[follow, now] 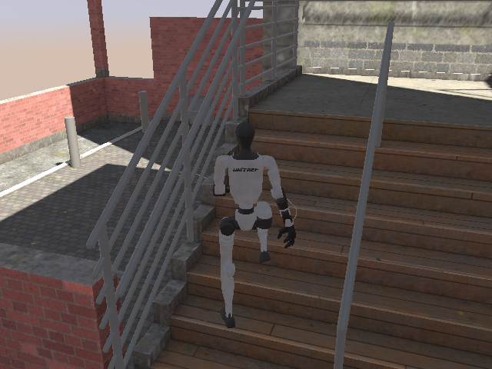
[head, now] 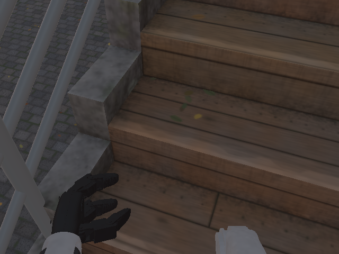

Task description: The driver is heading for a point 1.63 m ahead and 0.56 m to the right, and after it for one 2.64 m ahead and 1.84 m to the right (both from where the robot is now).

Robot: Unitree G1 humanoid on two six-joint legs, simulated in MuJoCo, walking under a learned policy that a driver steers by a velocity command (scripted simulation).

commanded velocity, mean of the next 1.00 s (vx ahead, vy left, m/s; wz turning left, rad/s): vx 1.00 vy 0.00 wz -0.47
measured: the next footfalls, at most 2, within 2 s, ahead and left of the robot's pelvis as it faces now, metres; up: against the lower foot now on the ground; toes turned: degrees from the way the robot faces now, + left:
right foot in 0.12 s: +0.19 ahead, -0.08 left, +0.17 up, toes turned -3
left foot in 0.44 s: +0.54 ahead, -0.03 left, +0.34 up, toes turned -23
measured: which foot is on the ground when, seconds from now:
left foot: down 0.00-0.12, up 0.14-0.42, down 0.44-0.84, up 0.86-1.00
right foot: up 0.00-0.10, down 0.12-0.44, up 0.46-0.80, down 0.82-1.00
